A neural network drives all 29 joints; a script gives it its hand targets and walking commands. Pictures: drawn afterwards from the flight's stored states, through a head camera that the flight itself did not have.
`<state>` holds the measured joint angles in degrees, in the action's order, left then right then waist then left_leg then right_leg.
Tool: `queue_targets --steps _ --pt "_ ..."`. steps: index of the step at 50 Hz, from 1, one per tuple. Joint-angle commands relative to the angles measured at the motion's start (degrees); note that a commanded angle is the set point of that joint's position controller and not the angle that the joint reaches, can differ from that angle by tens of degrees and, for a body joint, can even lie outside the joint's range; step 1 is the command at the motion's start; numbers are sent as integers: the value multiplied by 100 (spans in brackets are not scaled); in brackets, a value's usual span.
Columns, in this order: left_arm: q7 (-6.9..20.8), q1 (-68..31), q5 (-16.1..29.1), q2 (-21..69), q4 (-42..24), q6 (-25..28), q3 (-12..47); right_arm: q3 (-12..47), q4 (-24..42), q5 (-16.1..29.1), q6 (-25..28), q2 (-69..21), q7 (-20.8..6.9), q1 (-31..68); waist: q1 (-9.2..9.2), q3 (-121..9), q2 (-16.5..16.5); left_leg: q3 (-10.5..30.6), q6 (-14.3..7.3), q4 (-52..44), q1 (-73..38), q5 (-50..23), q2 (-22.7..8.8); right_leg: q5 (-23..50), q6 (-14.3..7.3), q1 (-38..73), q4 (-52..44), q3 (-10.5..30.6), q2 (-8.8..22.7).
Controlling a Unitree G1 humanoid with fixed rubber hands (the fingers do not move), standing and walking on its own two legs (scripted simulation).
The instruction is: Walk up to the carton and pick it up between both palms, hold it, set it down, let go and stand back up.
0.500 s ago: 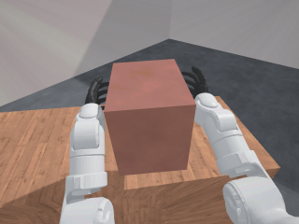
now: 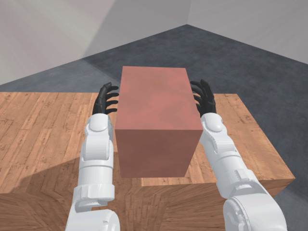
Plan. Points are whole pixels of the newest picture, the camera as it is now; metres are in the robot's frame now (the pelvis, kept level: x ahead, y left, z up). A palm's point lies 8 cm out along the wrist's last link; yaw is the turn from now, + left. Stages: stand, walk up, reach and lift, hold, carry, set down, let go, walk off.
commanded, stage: set down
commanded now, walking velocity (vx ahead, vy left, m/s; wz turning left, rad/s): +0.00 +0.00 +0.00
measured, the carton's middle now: (153, 122) +0.39 +0.02 +0.10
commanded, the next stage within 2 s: none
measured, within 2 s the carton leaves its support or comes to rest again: neither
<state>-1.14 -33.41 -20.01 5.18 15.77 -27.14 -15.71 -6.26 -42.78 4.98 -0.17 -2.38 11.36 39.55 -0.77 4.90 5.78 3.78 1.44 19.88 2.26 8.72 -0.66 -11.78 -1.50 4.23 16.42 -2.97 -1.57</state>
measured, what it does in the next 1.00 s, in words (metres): stands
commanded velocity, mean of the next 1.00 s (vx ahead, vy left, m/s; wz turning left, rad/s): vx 0.00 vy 0.00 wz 0.00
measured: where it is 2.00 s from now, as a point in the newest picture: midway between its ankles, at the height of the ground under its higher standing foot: outside the picture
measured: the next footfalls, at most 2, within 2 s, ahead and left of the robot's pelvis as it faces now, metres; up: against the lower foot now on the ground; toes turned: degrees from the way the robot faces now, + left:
none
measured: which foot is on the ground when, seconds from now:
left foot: down 0.00-1.00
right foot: down 0.00-1.00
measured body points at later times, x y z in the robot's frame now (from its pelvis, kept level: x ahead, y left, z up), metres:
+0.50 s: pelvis +0.01 -0.01 +0.00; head -0.01 +0.03 +0.45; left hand +0.39 +0.15 +0.13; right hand +0.42 -0.12 +0.15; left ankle +0.04 +0.13 -0.75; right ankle -0.02 -0.10 -0.75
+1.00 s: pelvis +0.01 -0.01 +0.00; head +0.02 +0.01 +0.45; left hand +0.40 +0.15 +0.09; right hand +0.44 -0.12 +0.12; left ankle +0.04 +0.13 -0.75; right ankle -0.02 -0.10 -0.75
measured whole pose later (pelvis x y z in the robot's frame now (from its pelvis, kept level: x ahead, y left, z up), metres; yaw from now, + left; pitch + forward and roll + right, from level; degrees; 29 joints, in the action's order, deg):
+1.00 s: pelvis +0.01 -0.01 +0.00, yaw -3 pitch +1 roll +0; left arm -4.0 -37.8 -20.1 8.3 35.9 -11.8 -25.3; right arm -17.5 -58.8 -7.7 7.9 -2.0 6.9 46.7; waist 4.3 -0.6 3.0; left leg 0.3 2.6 16.9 11.2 6.9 -2.8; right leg -10.6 -2.7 -7.0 16.3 -1.9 -2.7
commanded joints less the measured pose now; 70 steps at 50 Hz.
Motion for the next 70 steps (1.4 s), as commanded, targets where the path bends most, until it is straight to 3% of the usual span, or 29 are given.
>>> queue_targets --steps 1,6,10,19,24,34,51,61,70 --pt "686 -4546 837 3333 -845 572 3049 2064 2041 18 633 -2702 -581 5143 -204 -3576 -931 -572 105 209 -1442 -2444 143 1903 360 -70 -120 -370 -42" --pt "584 -4566 837 3335 -811 692 2966 2066 1774 10 549 -2782 -610 4955 -121 -3734 -935 -551 116 206 -1360 -2418 130 2023 374 -106 -62 -332 -33" --pt "634 -4350 660 3166 -385 669 2510 1873 1355 -87 484 -2710 -648 4817 6 -3389 -767 -620 30 55 -1069 -2067 150 1960 425 12 -76 -296 4" --pt "664 -4345 451 3080 29 956 1973 1449 719 -399 684 -2683 -785 4690 141 -3283 -682 -762 65 -16 -969 -2190 134 2359 446 126 -57 -308 3" --pt "575 -4438 498 3209 135 1205 2057 1355 621 -515 870 -2718 -842 4732 168 -3543 -789 -775 143 72 -1007 -2495 118 2622 415 75 -23 -312 -19" --pt "379 -4778 542 3305 434 1601 1932 1119 228 -835 1014 -2887 -980 4816 287 -3980 -741 -838 128 49 -832 -2394 58 2666 398 -104 10 -262 1" --pt "201 -4866 183 3206 1267 2138 1044 379 -685 -1531 1225 -3045 -1256 4656 597 -4191 -588 -1061 53 -98 -197 -2156 20 3079 447 36 192 -180 55" --pt "7 -4911 182 3249 1447 2489 958 210 -995 -1754 1378 -3094 -1357 4549 672 -4548 -601 -1075 86 20 -89 -2433 -43 3266 398 -221 284 -165 14" --pt "-119 -5040 222 3290 1778 2925 895 96 -1314 -1965 1544 -3236 -1404 4475 686 -5057 -611 -1065 115 105 359 -2521 -65 3869 416 -135 533 -98 38"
